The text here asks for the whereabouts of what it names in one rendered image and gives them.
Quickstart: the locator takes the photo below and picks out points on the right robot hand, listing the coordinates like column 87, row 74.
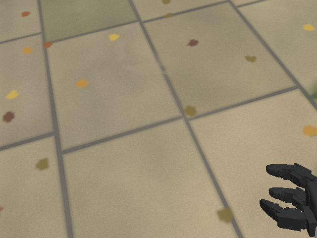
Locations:
column 304, row 216

